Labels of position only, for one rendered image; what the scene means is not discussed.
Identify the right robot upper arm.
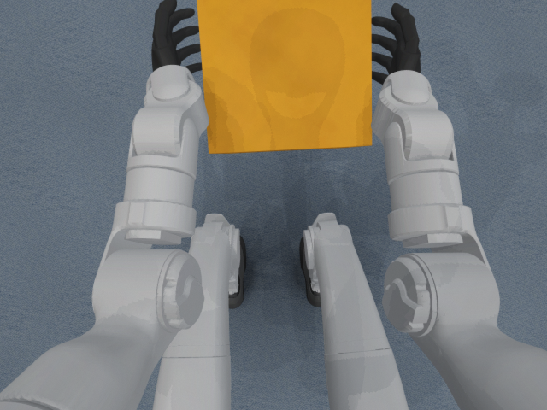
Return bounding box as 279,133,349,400
382,253,547,410

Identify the robot foot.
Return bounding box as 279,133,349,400
228,236,246,309
299,237,321,307

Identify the robot right foot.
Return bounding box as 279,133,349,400
299,237,321,307

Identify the left robot upper arm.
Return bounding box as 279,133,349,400
0,249,204,410

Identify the robot left foot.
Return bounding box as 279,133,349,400
228,236,246,309

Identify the right robot forearm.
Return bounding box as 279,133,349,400
371,70,500,307

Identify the robot left hand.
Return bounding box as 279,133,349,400
151,0,202,73

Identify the left robot forearm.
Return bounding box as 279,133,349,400
92,65,209,311

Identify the robot right hand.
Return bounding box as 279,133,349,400
371,3,421,85

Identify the carton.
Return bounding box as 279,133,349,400
197,0,372,154

